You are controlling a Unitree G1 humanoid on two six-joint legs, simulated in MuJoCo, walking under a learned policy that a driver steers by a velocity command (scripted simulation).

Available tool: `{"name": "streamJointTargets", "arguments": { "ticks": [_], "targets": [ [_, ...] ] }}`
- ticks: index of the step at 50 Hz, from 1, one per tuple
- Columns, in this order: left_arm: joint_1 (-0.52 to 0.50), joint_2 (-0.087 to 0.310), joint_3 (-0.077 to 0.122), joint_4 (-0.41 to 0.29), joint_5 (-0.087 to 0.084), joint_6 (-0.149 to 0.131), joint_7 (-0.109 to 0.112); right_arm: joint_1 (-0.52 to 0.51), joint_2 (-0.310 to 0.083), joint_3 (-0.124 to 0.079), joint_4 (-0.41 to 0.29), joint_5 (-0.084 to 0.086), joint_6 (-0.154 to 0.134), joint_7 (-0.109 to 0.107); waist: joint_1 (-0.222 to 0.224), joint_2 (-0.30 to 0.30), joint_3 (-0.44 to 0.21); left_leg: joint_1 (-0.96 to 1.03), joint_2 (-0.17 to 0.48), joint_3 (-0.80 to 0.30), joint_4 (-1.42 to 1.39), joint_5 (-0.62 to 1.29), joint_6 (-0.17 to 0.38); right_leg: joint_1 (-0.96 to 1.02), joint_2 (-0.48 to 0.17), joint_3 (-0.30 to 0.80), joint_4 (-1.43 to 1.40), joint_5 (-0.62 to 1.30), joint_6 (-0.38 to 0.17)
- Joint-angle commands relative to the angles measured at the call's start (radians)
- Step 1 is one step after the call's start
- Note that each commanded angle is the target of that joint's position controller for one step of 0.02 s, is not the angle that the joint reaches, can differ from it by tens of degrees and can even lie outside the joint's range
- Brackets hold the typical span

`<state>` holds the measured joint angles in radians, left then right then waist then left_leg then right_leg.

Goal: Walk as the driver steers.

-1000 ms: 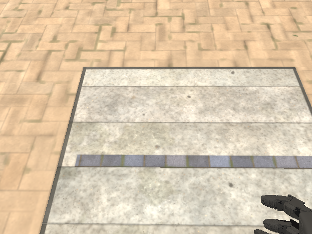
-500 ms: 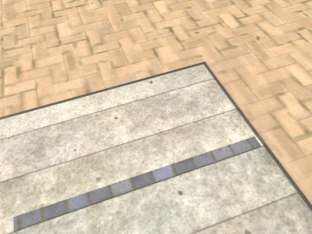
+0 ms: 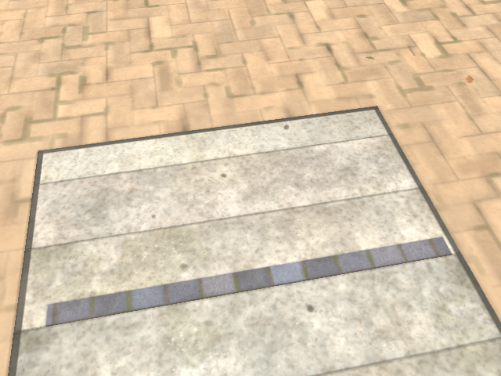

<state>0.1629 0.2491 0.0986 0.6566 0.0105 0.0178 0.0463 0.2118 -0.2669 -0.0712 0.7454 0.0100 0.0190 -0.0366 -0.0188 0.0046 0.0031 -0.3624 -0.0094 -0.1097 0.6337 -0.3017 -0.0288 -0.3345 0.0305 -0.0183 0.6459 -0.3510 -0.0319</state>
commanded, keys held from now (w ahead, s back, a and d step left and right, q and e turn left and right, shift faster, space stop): q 0.46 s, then no key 0.20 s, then w+e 0.34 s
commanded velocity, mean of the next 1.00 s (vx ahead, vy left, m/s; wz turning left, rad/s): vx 0.08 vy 0.00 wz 0.27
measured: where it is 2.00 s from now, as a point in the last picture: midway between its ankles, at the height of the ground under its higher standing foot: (238, 372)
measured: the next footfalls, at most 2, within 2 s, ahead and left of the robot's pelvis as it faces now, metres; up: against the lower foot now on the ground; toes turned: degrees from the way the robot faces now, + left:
left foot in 0.42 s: -0.04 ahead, +0.16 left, +0.00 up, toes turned +18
right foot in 0.94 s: +0.04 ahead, -0.05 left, +0.00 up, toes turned +14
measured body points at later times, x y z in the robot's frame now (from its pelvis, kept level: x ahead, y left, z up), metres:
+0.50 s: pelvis -0.04 +0.05 +0.00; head -0.02 +0.08 +0.45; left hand +0.00 +0.37 -0.11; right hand +0.20 -0.16 -0.07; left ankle -0.07 +0.15 -0.72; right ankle -0.02 -0.10 -0.67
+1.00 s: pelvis +0.01 +0.05 +0.01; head +0.03 +0.03 +0.46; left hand +0.05 +0.34 -0.09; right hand +0.20 -0.19 -0.11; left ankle -0.07 +0.15 -0.70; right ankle +0.01 -0.06 -0.72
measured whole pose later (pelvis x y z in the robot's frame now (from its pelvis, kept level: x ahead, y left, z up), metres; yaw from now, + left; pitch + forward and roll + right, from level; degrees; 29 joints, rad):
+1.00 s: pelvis +0.01 +0.05 +0.01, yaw +15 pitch +3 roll +0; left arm 0.28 0.26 0.06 0.72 -0.02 -0.05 -0.01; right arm 0.26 -0.29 -0.07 0.71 0.01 -0.04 0.01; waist 0.00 0.05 -0.05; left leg -0.34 -0.01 0.01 0.81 -0.44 0.01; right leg -0.27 0.02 -0.02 0.56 -0.34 -0.06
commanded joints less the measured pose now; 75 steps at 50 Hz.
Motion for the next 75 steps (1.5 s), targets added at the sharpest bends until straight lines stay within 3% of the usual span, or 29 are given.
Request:
{"name": "streamJointTargets", "arguments": {
  "ticks": [1, 2, 3, 6, 13, 18, 20, 21, 22, 23, 24, 27, 30, 40, 46, 47, 48, 49, 51, 53, 59, 64, 67, 68, 69, 70, 71, 73, 75],
  "targets": [
    [0.071, 0.096, 0.031, -0.063, 0.005, -0.027, -0.005, -0.118, -0.105, -0.026, -0.117, 0.02, -0.006, -0.01, 0.055, 0.04, -0.096, -0.073, 0.091, -0.174, -0.009, 0.14, 0.106, 0.173, -0.126, 0.127, -0.208, 0.231, -0.032],
    [0.098, 0.181, 0.049, -0.051, 0.017, -0.022, -0.011, -0.079, -0.082, -0.023, -0.137, 0.017, -0.001, -0.012, 0.017, -0.279, -0.083, -0.257, -0.057, 0.014, 0.188, -0.146, 0.037, 0.224, -0.332, 0.372, -0.306, 0.385, -0.157],
    [0.099, 0.144, 0.033, -0.074, 0.03, -0.035, -0.018, -0.068, -0.127, -0.039, -0.134, -0.008, 0.0, -0.01, 0.04, -0.297, -0.108, -0.305, -0.025, 0.012, 0.459, -0.369, 0.001, 0.224, -0.475, 0.509, -0.332, 0.529, -0.28],
    [-0.045, 0.118, 0.016, -0.108, 0.01, -0.046, -0.011, -0.027, -0.132, -0.058, -0.094, 0.008, 0.025, 0.002, -0.028, -0.074, -0.056, -0.317, 0.019, -0.018, 0.667, -0.18, -0.028, 0.144, -0.352, 0.262, -0.32, 0.435, -0.202],
    [0.038, 0.171, 0.029, -0.062, 0.002, -0.021, 0.022, -0.145, -0.053, -0.016, -0.186, 0.004, 0.035, 0.032, 0.052, -0.15, -0.092, -0.212, 0.062, 0.09, 0.329, -0.107, -0.062, 0.222, -0.345, 0.075, -0.334, 0.36, -0.199],
    [0.02, 0.197, 0.04, -0.04, -0.023, -0.013, 0.008, -0.09, -0.093, -0.031, -0.195, 0.006, 0.031, 0.049, 0.039, -0.189, -0.092, -0.036, 0.034, 0.189, 0.051, -0.077, 0.004, 0.188, -0.359, -0.001, -0.272, 0.361, -0.153],
    [0.061, 0.162, 0.031, -0.005, -0.027, -0.003, -0.002, 0.007, -0.103, -0.043, -0.16, -0.002, 0.03, 0.051, 0.014, -0.127, -0.093, 0.135, -0.021, 0.213, -0.169, 0.075, 0.063, 0.104, -0.311, -0.089, -0.137, 0.286, -0.062],
    [0.07, 0.123, 0.021, -0.009, -0.002, -0.004, -0.006, 0.062, -0.177, -0.069, -0.158, 0.005, 0.029, 0.042, 0.008, 0.046, -0.094, 0.293, 0.085, 0.02, -0.227, 0.316, 0.117, -0.081, -0.239, -0.169, 0.088, 0.101, 0.025],
    [0.034, 0.059, -0.006, -0.067, 0.05, -0.006, -0.012, 0.067, -0.281, -0.08, -0.201, -0.004, 0.023, 0.029, 0.035, 0.343, -0.072, 0.386, 0.349, -0.355, -0.2, 0.715, 0.261, -0.41, -0.108, -0.172, 0.425, -0.354, 0.116],
    [-0.077, 0.107, 0.007, -0.1, 0.021, -0.017, 0.0, 0.087, -0.278, -0.079, -0.211, -0.045, -0.004, 0.044, -0.063, 0.282, -0.168, 0.287, 0.425, -0.452, -0.274, 0.598, 0.408, -0.433, -0.062, 0.028, 0.575, -0.354, 0.117],
    [-0.098, 0.142, 0.016, -0.091, -0.01, -0.013, 0.006, 0.036, -0.242, -0.064, -0.21, -0.051, -0.021, 0.047, -0.036, 0.198, -0.116, 0.255, 0.364, -0.348, -0.291, 0.475, 0.364, -0.449, -0.08, 0.06, 0.626, -0.253, 0.104],
    [-0.023, 0.14, 0.023, -0.035, 0.016, -0.002, 0.02, -0.108, -0.142, -0.027, -0.219, -0.005, -0.024, 0.027, 0.047, 0.112, -0.1, 0.154, 0.233, -0.172, -0.267, 0.433, 0.239, -0.373, -0.096, 0.069, 0.589, -0.01, 0.106],
    [0.01, 0.108, 0.009, -0.015, 0.004, -0.007, 0.013, -0.089, -0.107, -0.009, -0.206, -0.022, -0.034, 0.017, 0.052, 0.11, -0.141, 0.158, 0.203, -0.121, -0.262, 0.475, 0.236, -0.292, -0.086, 0.066, 0.527, 0.07, 0.113],
    [-0.066, 0.105, -0.019, -0.041, -0.034, -0.043, -0.034, 0.046, -0.166, -0.027, -0.123, -0.014, -0.042, 0.025, -0.057, 0.129, 0.01, 0.21, 0.288, -0.28, -0.419, -0.256, 0.276, -0.241, -0.087, 0.019, 0.098, -0.073, 0.027],
    [0.117, 0.077, -0.022, 0.035, -0.029, -0.069, -0.058, -0.027, -0.14, -0.027, -0.112, 0.009, -0.055, 0.038, 0.051, 0.067, -0.023, 0.05, 0.203, -0.077, -0.307, -0.178, 0.203, 0.149, -0.023, -0.055, -0.173, 0.061, -0.07],
    [0.214, 0.102, -0.012, 0.059, -0.033, -0.07, -0.055, -0.061, -0.094, -0.014, -0.125, -0.001, -0.062, 0.04, 0.09, 0.031, -0.051, -0.048, 0.155, 0.001, -0.171, -0.124, 0.157, 0.286, -0.068, 0.023, -0.187, 0.037, -0.098],
    [0.32, 0.199, 0.012, 0.069, -0.03, -0.074, -0.046, -0.115, -0.021, 0.007, -0.17, -0.021, -0.079, 0.045, 0.107, -0.189, -0.084, -0.255, 0.016, 0.17, 0.179, -0.075, 0.061, 0.436, -0.258, 0.353, -0.296, -0.034, -0.192],
    [0.356, 0.26, 0.031, 0.056, -0.027, -0.081, -0.055, -0.16, -0.077, -0.005, -0.211, -0.011, -0.105, 0.046, 0.138, -0.322, -0.035, -0.515, -0.058, 0.136, 0.388, -0.265, 0.023, 0.498, -0.396, 0.701, -0.424, -0.126, -0.337],
    [0.284, 0.173, 0.005, 0.018, -0.016, -0.094, -0.051, -0.146, -0.118, -0.015, -0.195, 0.013, -0.135, 0.066, 0.1, -0.159, 0.035, -0.633, 0.032, 0.042, 0.528, -0.141, 0.031, 0.492, -0.353, 0.611, -0.427, -0.106, -0.309],
    [0.234, 0.155, -0.004, 0.0, -0.025, -0.083, -0.039, -0.164, -0.115, -0.013, -0.189, -0.017, -0.145, 0.073, 0.069, -0.057, 0.055, -0.608, 0.061, 0.042, 0.459, 0.0, 0.022, 0.436, -0.306, 0.496, -0.444, 0.072, -0.26],
    [0.235, 0.173, 0.0, 0.01, -0.027, -0.067, -0.012, -0.265, -0.044, 0.016, -0.185, -0.013, -0.143, 0.077, 0.077, -0.114, 0.068, -0.269, -0.003, 0.112, 0.057, 0.295, -0.034, 0.167, -0.153, 0.242, -0.453, 0.295, -0.176],
    [0.265, 0.199, 0.017, 0.033, -0.049, -0.071, -0.008, -0.286, -0.103, -0.008, -0.19, 0.01, -0.146, 0.075, 0.069, -0.144, 0.052, -0.103, -0.006, 0.059, -0.112, 0.324, -0.003, 0.205, -0.213, 0.337, -0.394, 0.305, -0.133],
    [0.22, 0.183, 0.015, 0.009, -0.035, -0.054, -0.014, -0.076, -0.178, -0.049, -0.143, 0.006, -0.148, 0.068, -0.054, -0.142, -0.072, 0.164, -0.017, 0.083, -0.172, 0.242, 0.073, 0.23, -0.154, 0.313, -0.1, 0.622, -0.078],
    [0.217, 0.125, -0.006, -0.019, -0.019, -0.055, -0.021, 0.09, -0.219, -0.059, -0.128, -0.016, -0.147, 0.058, -0.114, -0.08, -0.245, 0.472, 0.128, -0.046, -0.128, 0.165, 0.14, 0.071, -0.089, 0.278, 0.172, 0.464, -0.045],
    [0.375, -0.005, -0.043, -0.042, -0.034, -0.066, -0.024, 0.18, -0.303, -0.075, -0.1, -0.033, -0.138, 0.06, -0.042, 0.293, -0.426, 0.815, 0.407, -0.554, -0.221, -0.029, 0.303, -0.277, 0.063, 0.197, 0.543, -0.167, 0.02],
    [0.383, 0.098, -0.029, -0.018, -0.067, -0.071, -0.023, 0.16, -0.213, -0.054, -0.105, -0.021, -0.136, 0.063, -0.052, 0.305, -0.396, 0.766, 0.436, -0.725, -0.338, -0.207, 0.315, -0.397, 0.005, 0.226, 0.7, -0.205, 0.027],
    [0.266, 0.171, -0.008, -0.03, -0.072, -0.069, -0.024, 0.094, -0.144, -0.037, -0.117, -0.013, -0.128, 0.054, -0.069, 0.194, -0.226, 0.626, 0.394, -0.541, -0.347, -0.206, 0.271, -0.447, -0.045, 0.193, 0.735, -0.118, 0.027],
    [0.137, 0.164, -0.006, -0.062, -0.034, -0.068, -0.028, 0.021, -0.1, -0.023, -0.101, -0.02, -0.116, 0.047, -0.039, 0.073, -0.076, 0.364, 0.312, -0.289, -0.36, 0.032, 0.227, -0.392, -0.117, 0.15, 0.663, -0.001, 0.02],
    [0.139, 0.134, -0.006, -0.069, -0.042, -0.054, -0.04, -0.013, -0.084, -0.018, -0.086, -0.028, -0.125, 0.042, 0.002, 0.114, -0.032, 0.243, 0.268, -0.159, -0.413, 0.115, 0.218, -0.324, -0.152, 0.143, 0.605, 0.028, 0.013]
  ]
}}
Velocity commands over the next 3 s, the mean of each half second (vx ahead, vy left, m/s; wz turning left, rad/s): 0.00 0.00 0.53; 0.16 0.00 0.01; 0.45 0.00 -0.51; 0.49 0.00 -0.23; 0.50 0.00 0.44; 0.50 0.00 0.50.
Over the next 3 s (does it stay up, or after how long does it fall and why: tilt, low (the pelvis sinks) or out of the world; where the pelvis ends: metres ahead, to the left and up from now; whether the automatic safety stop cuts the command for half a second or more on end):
stays up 1.08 0.07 0.01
